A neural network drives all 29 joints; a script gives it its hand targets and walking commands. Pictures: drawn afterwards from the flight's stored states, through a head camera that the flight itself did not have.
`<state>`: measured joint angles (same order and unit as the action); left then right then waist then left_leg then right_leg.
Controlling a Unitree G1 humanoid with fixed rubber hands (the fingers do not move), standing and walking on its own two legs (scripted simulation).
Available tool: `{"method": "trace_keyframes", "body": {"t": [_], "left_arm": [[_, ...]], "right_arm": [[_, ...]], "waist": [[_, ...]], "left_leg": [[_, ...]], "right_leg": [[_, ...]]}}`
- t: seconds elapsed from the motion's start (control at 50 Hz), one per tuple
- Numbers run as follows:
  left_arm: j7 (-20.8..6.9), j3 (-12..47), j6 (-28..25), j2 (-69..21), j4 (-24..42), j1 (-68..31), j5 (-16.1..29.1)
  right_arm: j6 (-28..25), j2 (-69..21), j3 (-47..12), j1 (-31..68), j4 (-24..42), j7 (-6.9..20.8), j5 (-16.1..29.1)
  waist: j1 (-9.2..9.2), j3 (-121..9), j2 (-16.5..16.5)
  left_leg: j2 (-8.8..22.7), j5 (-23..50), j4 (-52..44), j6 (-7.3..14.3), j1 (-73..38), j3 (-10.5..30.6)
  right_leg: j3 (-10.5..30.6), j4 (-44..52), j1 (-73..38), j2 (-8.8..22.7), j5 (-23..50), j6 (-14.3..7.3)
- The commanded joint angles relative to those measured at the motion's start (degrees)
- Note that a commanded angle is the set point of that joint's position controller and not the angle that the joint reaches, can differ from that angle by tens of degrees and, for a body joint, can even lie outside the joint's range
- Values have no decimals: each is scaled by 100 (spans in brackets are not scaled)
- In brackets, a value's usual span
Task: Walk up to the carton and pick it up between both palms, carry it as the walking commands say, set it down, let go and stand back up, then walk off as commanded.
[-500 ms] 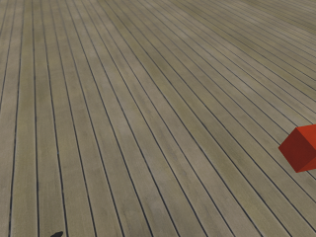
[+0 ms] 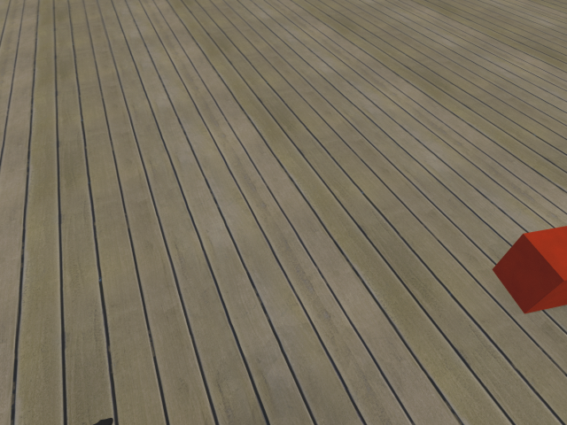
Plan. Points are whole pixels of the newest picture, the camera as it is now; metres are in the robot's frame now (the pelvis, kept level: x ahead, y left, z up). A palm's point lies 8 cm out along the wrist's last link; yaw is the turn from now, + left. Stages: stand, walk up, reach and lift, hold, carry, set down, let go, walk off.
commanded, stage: stand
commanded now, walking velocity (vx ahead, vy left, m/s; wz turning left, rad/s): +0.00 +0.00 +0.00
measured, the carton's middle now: (546, 270) +0.83 -1.01 -0.65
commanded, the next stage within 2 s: walk up in 0.18 s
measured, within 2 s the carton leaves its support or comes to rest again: neither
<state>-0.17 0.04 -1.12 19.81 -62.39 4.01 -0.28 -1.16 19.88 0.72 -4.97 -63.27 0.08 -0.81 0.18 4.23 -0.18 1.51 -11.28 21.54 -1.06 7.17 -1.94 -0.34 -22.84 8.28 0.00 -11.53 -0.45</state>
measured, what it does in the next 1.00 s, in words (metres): steps on the spot, turning right: left foot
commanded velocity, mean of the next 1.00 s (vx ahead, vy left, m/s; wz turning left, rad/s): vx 0.01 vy -0.01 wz -0.32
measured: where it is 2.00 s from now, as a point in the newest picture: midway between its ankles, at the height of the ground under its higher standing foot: outside the picture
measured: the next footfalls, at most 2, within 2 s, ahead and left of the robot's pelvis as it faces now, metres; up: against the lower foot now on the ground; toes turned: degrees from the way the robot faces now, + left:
left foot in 0.84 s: +0.02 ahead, +0.10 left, +0.00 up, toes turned -10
right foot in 1.34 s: -0.01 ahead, -0.24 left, +0.00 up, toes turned -37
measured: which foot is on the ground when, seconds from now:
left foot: down 0.00-0.58, up 0.60-0.82, down 0.84-1.00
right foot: down 0.00-0.82, up 0.84-1.00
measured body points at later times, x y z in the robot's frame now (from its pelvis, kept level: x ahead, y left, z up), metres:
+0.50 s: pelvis +0.00 -0.01 -0.01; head +0.03 -0.01 +0.44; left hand +0.10 +0.29 -0.14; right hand +0.09 -0.31 -0.14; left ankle +0.01 +0.13 -0.74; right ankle +0.01 -0.11 -0.74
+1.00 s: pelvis -0.03 +0.02 +0.00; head +0.03 +0.03 +0.44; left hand +0.11 +0.24 -0.16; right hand -0.03 -0.25 -0.13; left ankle -0.02 +0.11 -0.74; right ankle -0.08 -0.12 -0.68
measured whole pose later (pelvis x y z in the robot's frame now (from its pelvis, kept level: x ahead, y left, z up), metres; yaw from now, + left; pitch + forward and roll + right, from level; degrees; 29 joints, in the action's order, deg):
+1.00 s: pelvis -0.03 +0.02 +0.00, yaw -18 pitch +1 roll -2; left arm -1.0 -2.9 4.1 14.5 -52.5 10.1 -0.9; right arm 1.8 11.5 1.4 -9.6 -52.2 -2.3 -1.0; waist -1.2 6.5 -2.2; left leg 3.2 -16.8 28.1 1.6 11.9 -8.1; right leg 0.9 -58.5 28.1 0.0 -23.4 3.0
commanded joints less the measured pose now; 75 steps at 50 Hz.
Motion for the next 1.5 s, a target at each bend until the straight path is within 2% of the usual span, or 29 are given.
{"method": "trace_keyframes", "body": {"t": [0.0,0.34,0.36,0.38,0.44,0.5,0.54,0.56,0.64,0.74,0.78,0.82,0.84,0.88,0.92,0.98,1.0,1.02,1.04,1.08,1.24,1.26,1.28,1.3,1.32,1.34,1.38,1.42,1.48], "left_arm": [[50,-247,-88,1292,273,-270,-13],[78,-225,-52,1234,260,-217,2],[-264,-466,238,815,715,-341,46],[-238,-357,264,605,916,-411,64],[-105,-326,225,485,923,89,152],[-116,-449,308,720,821,518,54],[-73,-543,267,1127,785,815,4],[-35,-552,269,1228,694,879,26],[88,-471,249,918,1100,567,-89],[63,-479,323,603,1269,369,-103],[31,-467,340,415,1321,405,-4],[2,-311,311,-229,1551,584,-96],[19,-437,337,147,1490,375,-120],[17,-437,359,31,1352,565,-95],[-99,-404,454,-63,1329,701,-61],[-152,-315,507,-152,1549,10,-26],[-183,-277,474,-177,1658,-141,-85],[-440,-346,501,131,1852,-768,-140],[-550,-449,486,106,2039,-1064,-235],[-575,-408,376,-66,1899,-1025,-275],[-479,-292,90,-265,1504,-385,-198],[-449,-314,81,-258,1370,40,-227],[-397,-373,55,-50,1216,565,-215],[-295,-510,-11,373,923,1673,-225],[-166,-706,-51,1178,737,2528,-234],[-118,-758,-27,1584,728,2616,-112],[-52,-600,-51,999,783,2054,-101],[-40,-544,-144,518,1033,1540,-82],[-29,-510,-228,449,1202,1127,-14]], "right_arm": [[-79,1093,188,252,314,-36,-3],[-34,1169,194,370,241,-35,0],[334,1090,416,-1099,342,-360,-186],[321,889,454,-374,454,-343,-17],[326,641,394,-466,1021,-288,-43],[392,724,424,31,1291,-270,-28],[452,427,376,369,1517,-246,60],[507,312,405,659,1612,-256,79],[364,215,303,73,1407,-185,19],[302,-90,169,-617,1222,-278,68],[213,-26,188,-1121,1120,-330,81],[249,867,444,-1061,1144,-388,-56],[275,754,379,-419,1455,-323,-30],[219,206,337,-176,1533,-296,-8],[171,91,273,-142,1592,-285,-21],[124,233,287,-610,1503,-210,-96],[19,274,251,-1083,1371,-208,-54],[68,794,490,-1795,1071,-223,-109],[73,973,554,-2226,918,-298,-76],[-54,892,570,-2539,741,-268,-112],[-223,402,301,-1808,703,19,-274],[-210,442,283,-1730,688,34,-274],[-196,530,334,-1709,753,33,-262],[-207,316,229,-1601,959,84,-240],[-275,56,160,-1065,1471,163,-154],[-265,98,188,-690,1799,217,-137],[-325,204,239,-577,1732,258,-152],[-283,-21,182,-949,1450,242,-138],[-155,-65,210,-1005,1446,304,-140]], "waist": [[-13,-554,98],[-55,-484,-22],[324,-283,-478],[162,321,595],[127,-1001,599],[-186,-959,211],[-537,-623,-1385],[-645,-592,-1586],[-165,-883,-768],[55,-1072,-880],[285,-1352,-520],[144,-982,1879],[80,-759,1332],[-52,-624,680],[-147,-419,1052],[182,-366,1189],[323,-564,1320],[718,-652,1053],[854,-219,952],[860,-23,639],[360,347,1097],[86,116,1079],[-182,-132,569],[-765,-877,-510],[-1232,-1014,-2741],[-1113,-834,-2588],[-759,-210,-1055],[-375,-22,-557],[-32,117,-958]], "left_leg": [[573,582,-439,168,-149,428],[619,556,-581,180,-174,456],[1241,-1792,19,393,-654,1119],[1116,-773,-303,304,-131,476],[1116,1440,632,320,-151,130],[1175,450,964,261,689,39],[119,-1360,2375,-215,1772,-539],[58,-2037,3369,-266,2285,-163],[43,-1806,3272,-91,1930,235],[-127,-1125,1297,-27,777,159],[292,-213,-40,110,-375,254],[2879,-26,-1042,952,-866,2568],[2671,401,-747,1325,-141,1777],[2095,1590,-409,1228,83,1103],[1581,1925,-441,877,62,180],[1469,2012,-320,855,-238,40],[1684,940,-584,859,-595,173],[2160,-2311,-1166,856,-1391,1138],[2593,-2859,-1353,847,-1759,1746],[2639,-2192,-1347,841,-1969,1566],[1701,-810,-950,341,61,-859],[1746,-375,-509,298,156,-1015],[1584,280,474,218,474,-1066],[1137,627,2196,-22,1300,-1251],[438,-2134,4126,-237,2989,-1049],[425,-2437,5034,-164,3850,-366],[855,-1621,4982,-223,4048,55],[928,-1026,4735,-240,3571,32],[919,-619,4098,-432,2734,-71]], "right_leg": [[624,528,-32,684,588,-146],[575,625,-108,748,819,-131],[43,-650,1634,698,58,-141],[459,-764,1808,345,854,-94],[193,-1419,1174,335,1650,-90],[663,-1429,824,468,1179,-202],[2496,190,418,1440,2165,-895],[3175,601,374,1794,1966,-1097],[2613,337,234,1282,2239,-965],[2327,313,586,874,1087,-601],[1862,-346,1014,547,498,-235],[671,-2797,3048,-318,-1651,354],[630,-3794,2526,279,-1742,454],[395,-4073,2292,158,-1576,350],[88,-3919,2261,157,-1124,370],[-149,-3067,2113,174,-1194,305],[-144,-2874,2257,275,-1145,254],[32,-3077,3171,393,-1107,176],[300,-3323,4004,480,-1099,172],[490,-3213,4106,681,-890,172],[-756,-1275,1387,248,-1021,156],[-1014,-1080,944,178,-850,66],[-1026,-806,170,99,-863,-66],[-646,-597,-1340,181,-984,-377],[1905,554,-2151,1653,-2105,-722],[3521,1376,-2102,2391,-2194,-1026],[2783,976,-1423,1950,-1546,-1104],[2032,810,-818,1605,-404,-964],[1740,1234,285,1555,-518,-1002]]}}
